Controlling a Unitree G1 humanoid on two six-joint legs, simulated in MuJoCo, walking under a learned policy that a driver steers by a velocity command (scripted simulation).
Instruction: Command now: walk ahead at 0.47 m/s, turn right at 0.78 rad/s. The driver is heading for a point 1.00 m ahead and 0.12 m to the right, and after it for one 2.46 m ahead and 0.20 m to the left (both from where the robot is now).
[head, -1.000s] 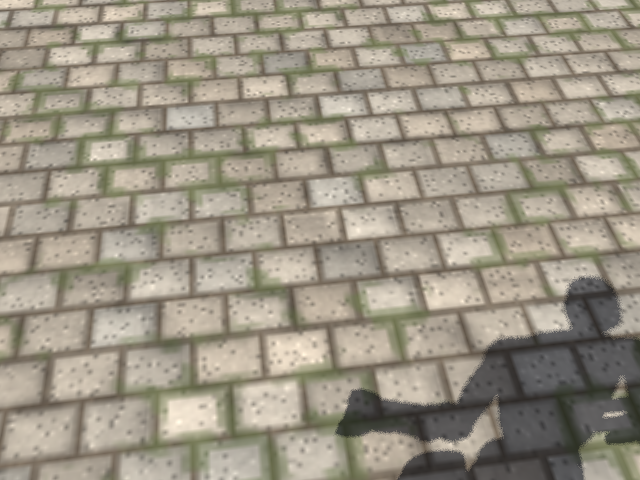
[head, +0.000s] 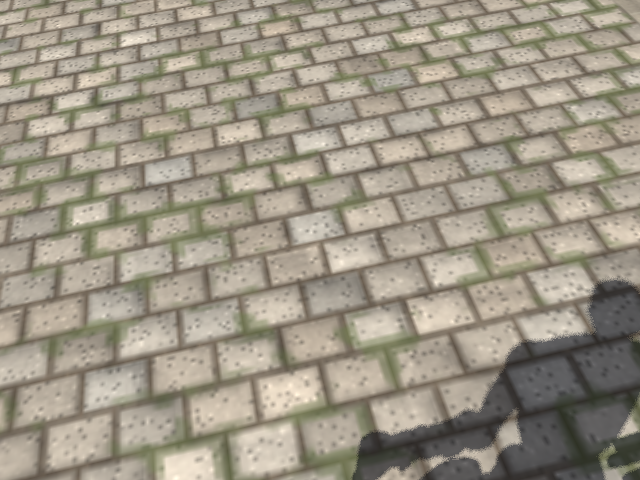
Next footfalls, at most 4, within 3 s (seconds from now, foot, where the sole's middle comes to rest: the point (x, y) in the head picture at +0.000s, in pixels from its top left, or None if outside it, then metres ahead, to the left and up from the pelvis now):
0.02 right None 0.02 -0.08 -0.77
0.44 left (381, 472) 0.50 -0.03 -0.77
0.86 right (555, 368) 0.72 -0.42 -0.77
1.28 left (482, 218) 1.18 -0.34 -0.77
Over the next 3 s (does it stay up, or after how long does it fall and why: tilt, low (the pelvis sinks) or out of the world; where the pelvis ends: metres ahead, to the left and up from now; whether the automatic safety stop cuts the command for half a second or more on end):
stays up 1.29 -0.40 0.02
